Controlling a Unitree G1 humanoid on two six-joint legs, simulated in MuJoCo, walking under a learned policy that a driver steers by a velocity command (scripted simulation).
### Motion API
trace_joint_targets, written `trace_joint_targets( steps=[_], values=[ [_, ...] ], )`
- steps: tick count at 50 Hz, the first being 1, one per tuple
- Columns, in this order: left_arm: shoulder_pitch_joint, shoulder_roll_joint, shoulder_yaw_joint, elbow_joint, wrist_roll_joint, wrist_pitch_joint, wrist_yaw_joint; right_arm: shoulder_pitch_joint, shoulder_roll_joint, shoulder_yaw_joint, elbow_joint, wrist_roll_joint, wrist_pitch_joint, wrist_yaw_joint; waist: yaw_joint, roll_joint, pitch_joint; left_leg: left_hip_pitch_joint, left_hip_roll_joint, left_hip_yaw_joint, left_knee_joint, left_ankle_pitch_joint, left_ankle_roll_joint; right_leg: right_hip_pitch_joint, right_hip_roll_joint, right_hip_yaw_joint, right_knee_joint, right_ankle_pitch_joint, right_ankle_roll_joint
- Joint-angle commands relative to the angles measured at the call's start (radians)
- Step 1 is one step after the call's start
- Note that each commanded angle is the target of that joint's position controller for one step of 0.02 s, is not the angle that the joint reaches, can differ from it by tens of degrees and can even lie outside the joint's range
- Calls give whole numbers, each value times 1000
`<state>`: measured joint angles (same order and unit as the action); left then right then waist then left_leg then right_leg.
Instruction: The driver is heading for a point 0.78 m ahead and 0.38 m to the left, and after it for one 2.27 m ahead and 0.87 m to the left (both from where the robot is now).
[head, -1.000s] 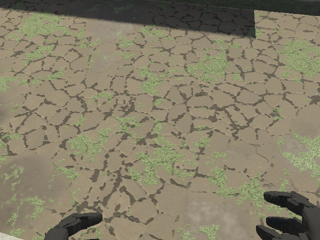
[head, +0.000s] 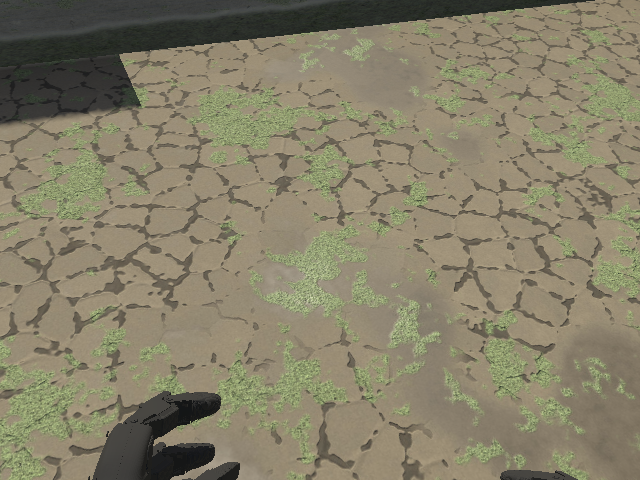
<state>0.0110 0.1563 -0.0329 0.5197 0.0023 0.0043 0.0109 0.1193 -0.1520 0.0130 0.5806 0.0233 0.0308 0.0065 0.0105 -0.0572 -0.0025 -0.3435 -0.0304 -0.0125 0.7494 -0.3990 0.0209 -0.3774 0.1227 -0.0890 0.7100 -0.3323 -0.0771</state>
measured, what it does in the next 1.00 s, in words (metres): steps on the spot, turning left: right foot, then left foot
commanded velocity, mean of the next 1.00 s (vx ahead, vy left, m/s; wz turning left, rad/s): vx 1.00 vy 0.00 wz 0.85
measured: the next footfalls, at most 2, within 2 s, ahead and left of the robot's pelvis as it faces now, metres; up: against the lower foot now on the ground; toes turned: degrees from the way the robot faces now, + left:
right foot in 0.40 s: +0.05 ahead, -0.13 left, +0.00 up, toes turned +17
left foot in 0.80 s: +0.00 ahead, +0.13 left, +0.00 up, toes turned +46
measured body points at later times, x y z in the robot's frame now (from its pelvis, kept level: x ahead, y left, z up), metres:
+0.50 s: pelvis -0.03 -0.06 +0.00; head +0.01 -0.05 +0.45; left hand +0.10 +0.24 -0.06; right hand +0.31 -0.20 -0.04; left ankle -0.01 +0.10 -0.67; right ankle +0.01 -0.14 -0.71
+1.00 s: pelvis -0.03 +0.03 -0.02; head -0.02 +0.06 +0.43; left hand -0.08 +0.33 -0.10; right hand +0.27 +0.06 -0.09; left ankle -0.02 +0.10 -0.71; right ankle +0.08 -0.09 -0.63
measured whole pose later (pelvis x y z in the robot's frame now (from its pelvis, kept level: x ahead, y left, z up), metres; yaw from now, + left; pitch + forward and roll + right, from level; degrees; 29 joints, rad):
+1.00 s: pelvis -0.03 +0.03 -0.02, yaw +51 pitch +3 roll -1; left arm 0.10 0.21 0.03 0.54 0.04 0.03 0.03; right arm 0.06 -0.17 0.01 0.55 -0.01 0.07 -0.01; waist 0.01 -0.01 0.01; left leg -0.59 -0.13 0.00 0.87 -0.33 0.13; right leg -0.66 -0.04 0.02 1.36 -0.43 0.14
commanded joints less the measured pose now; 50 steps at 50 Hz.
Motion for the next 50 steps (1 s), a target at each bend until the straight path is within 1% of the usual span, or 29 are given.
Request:
trace_joint_targets(
  steps=[1,4,6,9,11,13,14,15,17,19,20,21,22,23,24,25,28,30,35,38,39,41,42,43,44,46,47,48,50],
  values=[
    [-100,62,29,-114,-4,-20,-1,-171,-87,-26,-125,24,-12,-3,35,107,-77,25,91,-175,-186,246,83,100,-138,90,-141,266,158],
    [-69,71,37,-104,15,-4,4,-163,-51,-25,-131,29,-11,-3,38,2,-101,-27,22,-104,-124,166,49,221,-195,116,-200,348,174],
    [-67,104,52,-101,15,5,12,-150,-63,-35,-135,28,-2,4,26,-51,-88,-38,-4,-59,-91,115,43,228,-233,122,-259,321,192],
    [-94,124,67,-112,8,18,21,-127,-81,-43,-122,19,15,13,-7,-60,-62,5,-13,-7,-94,106,62,183,-243,59,-321,247,235],
    [-128,136,79,-121,-8,22,19,-80,-108,-52,-98,13,18,17,-43,-48,-48,108,-17,21,-168,87,93,127,-191,-49,-345,265,300],
    [-207,136,88,-146,-43,41,13,-26,-169,-76,-88,13,20,18,-121,127,-22,104,59,-164,-311,26,194,100,-71,-133,-53,435,336],
    [-229,143,93,-166,-65,55,5,-103,-196,-89,-121,32,13,9,-139,335,-18,-3,187,-440,-331,25,275,26,-66,-2,276,235,279],
    [-192,162,105,-197,-67,50,-11,-271,-205,-88,-186,34,-12,-4,-64,441,-47,-89,258,-606,-392,0,307,-68,-86,152,473,-43,241],
    [-96,153,87,-190,-8,0,-7,-437,-164,-69,-236,6,-26,-12,49,224,-123,-98,159,-464,-332,221,189,-16,-129,225,278,-105,167],
    [-7,103,63,-135,-17,-25,-6,-350,-198,-86,-188,15,-13,-2,68,179,-137,-42,50,-342,-273,323,125,180,-109,117,-135,54,135],
    [82,100,67,-83,5,-7,-2,-298,-183,-87,-173,26,-7,6,74,85,-136,-77,-1,-294,-191,282,109,313,-65,14,-190,103,139],
    [187,138,73,-54,28,-5,1,-267,-132,-82,-188,33,-7,13,87,-128,-148,-301,-84,-236,42,59,62,515,-210,151,-128,294,118],
    [204,289,114,-29,43,5,0,-278,-130,-76,-212,34,-15,10,113,-390,-156,-580,-105,-131,188,-149,37,530,-420,422,-226,184,59],
    [248,275,121,-41,44,-1,14,-347,-182,-98,-208,3,-31,7,142,-189,-144,-635,-49,-188,332,-89,26,474,-498,555,-268,165,41],
    [201,226,97,-52,59,-14,21,-342,-167,-96,-188,-6,-34,-1,89,-61,-116,-647,-29,-206,407,-12,18,410,-508,545,-260,101,36],
    [156,201,84,-48,57,-24,24,-300,-157,-89,-166,-14,-30,-1,43,-33,-103,-626,-3,-188,439,33,10,356,-494,479,-250,98,42],
    [97,174,67,-26,48,-44,10,-255,-154,-79,-143,-29,20,7,4,-47,-44,-509,29,-108,489,139,-32,146,-426,266,-270,52,33],
    [117,183,69,0,51,-52,0,-268,-154,-70,-150,-22,43,9,7,-45,-35,-484,56,-87,446,209,-43,112,-415,176,-259,96,33],
    [227,219,87,59,41,-58,5,-327,-113,-42,-181,-16,48,13,58,-33,-38,-352,94,64,251,161,-28,125,-466,35,-230,190,22],
    [216,245,101,61,31,-48,17,-328,-134,-51,-198,4,35,29,61,-64,-47,-237,106,109,144,76,4,152,-505,-9,-224,186,18],
    [218,237,103,69,35,-35,15,-289,-124,-50,-188,-3,32,22,52,-72,-35,-201,115,112,83,54,30,171,-494,-64,-177,296,34],
    [232,231,109,69,12,-13,4,-31,-129,-59,-89,-23,21,9,-54,66,-187,142,11,125,17,172,98,91,-405,-159,193,531,82],
    [155,208,103,-16,23,-1,0,98,-235,-94,-32,11,16,-1,-133,304,-247,399,84,-133,-22,388,216,-257,-248,-178,510,163,185],
    [-27,160,93,-106,35,-3,3,105,-294,-113,-55,28,29,-6,-181,426,-241,397,163,-458,-185,382,287,-527,-107,-34,734,-256,227],
    [-76,151,87,-122,29,-9,13,54,-245,-101,-92,6,41,-15,-161,271,-208,318,212,-456,-218,340,291,-565,-139,85,790,-184,242],
    [36,116,71,-79,35,-12,12,-169,-151,-58,-142,-29,46,-20,-7,133,-146,-5,156,-358,-213,194,244,-417,-162,86,674,-93,232],
    [65,98,66,-70,43,-1,19,-242,-118,-42,-163,-36,35,-16,32,119,-132,-144,101,-314,-216,150,213,-312,-150,81,609,-74,223],
    [134,58,59,-40,39,12,22,-239,-98,-27,-165,-44,17,-13,34,173,-202,-78,134,-363,-224,103,227,-320,-142,75,699,-84,211],
    [115,67,58,-43,31,28,28,-176,-66,-6,-164,-40,-16,-17,-4,130,-238,-46,163,-432,-231,43,219,-335,-146,115,701,-72,216]
  ],
)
